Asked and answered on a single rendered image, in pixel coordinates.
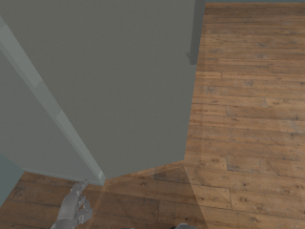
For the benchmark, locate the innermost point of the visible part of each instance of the fridge door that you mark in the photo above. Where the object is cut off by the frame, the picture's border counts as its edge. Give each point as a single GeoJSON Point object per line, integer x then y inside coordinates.
{"type": "Point", "coordinates": [118, 69]}

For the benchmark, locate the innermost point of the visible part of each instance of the robot left forearm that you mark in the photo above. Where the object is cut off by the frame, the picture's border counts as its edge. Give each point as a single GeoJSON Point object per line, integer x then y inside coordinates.
{"type": "Point", "coordinates": [64, 224]}

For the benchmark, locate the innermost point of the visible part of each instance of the left robot hand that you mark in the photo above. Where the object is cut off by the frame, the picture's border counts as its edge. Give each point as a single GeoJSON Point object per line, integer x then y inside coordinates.
{"type": "Point", "coordinates": [72, 202]}

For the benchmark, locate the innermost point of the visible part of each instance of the handle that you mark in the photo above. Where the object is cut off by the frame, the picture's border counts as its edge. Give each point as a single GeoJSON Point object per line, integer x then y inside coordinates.
{"type": "Point", "coordinates": [198, 15]}

